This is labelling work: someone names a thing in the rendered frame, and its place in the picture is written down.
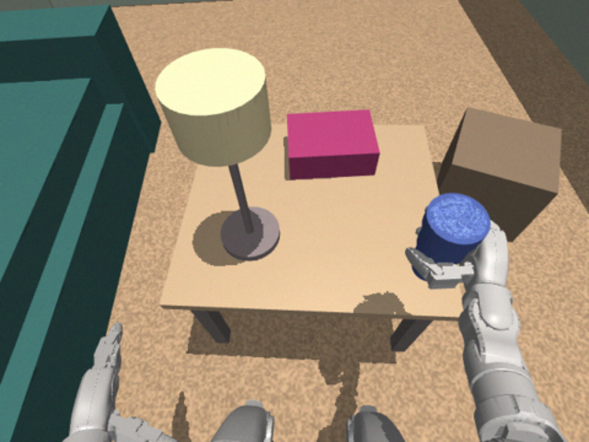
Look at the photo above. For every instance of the coffee table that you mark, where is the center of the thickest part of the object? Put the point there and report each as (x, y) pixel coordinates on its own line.
(342, 241)

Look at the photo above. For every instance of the sofa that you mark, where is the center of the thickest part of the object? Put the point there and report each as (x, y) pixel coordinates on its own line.
(77, 126)

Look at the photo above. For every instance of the desk lamp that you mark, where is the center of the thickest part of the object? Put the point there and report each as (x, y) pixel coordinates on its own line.
(216, 105)

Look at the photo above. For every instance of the right robot hand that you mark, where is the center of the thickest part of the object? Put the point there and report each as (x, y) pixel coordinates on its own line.
(488, 263)

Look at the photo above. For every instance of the right robot arm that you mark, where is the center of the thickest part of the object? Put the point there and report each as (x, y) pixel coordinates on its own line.
(508, 408)

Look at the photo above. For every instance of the left robot hand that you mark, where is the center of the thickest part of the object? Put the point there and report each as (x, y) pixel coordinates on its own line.
(94, 406)

